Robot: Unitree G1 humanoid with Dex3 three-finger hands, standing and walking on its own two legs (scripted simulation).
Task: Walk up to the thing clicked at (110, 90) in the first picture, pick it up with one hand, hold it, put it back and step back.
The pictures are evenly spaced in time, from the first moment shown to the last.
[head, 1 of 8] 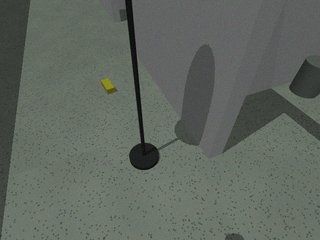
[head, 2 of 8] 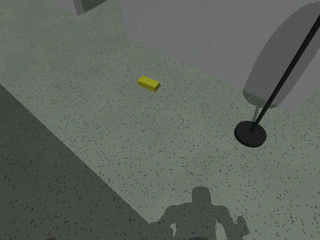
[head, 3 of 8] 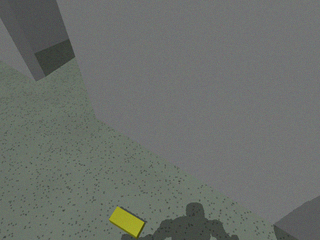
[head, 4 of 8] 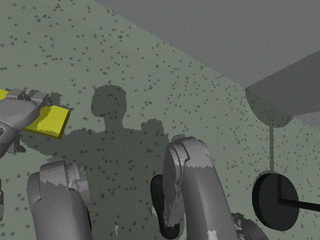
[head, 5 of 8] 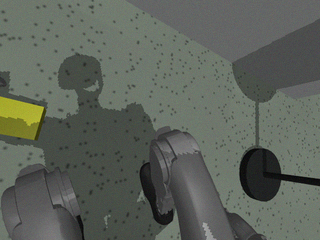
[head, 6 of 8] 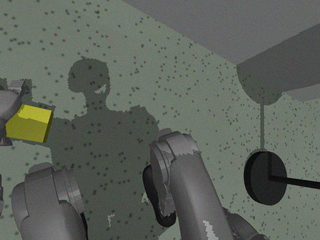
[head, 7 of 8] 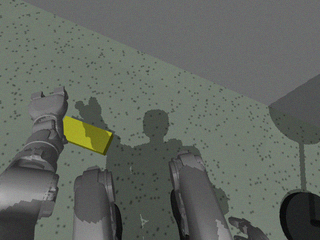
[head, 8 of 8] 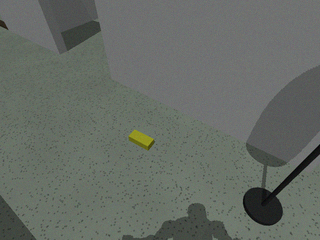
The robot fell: no
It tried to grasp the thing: yes
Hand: left
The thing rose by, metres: 0.00
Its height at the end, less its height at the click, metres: +0.00
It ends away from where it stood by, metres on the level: 0.02
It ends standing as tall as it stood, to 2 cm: yes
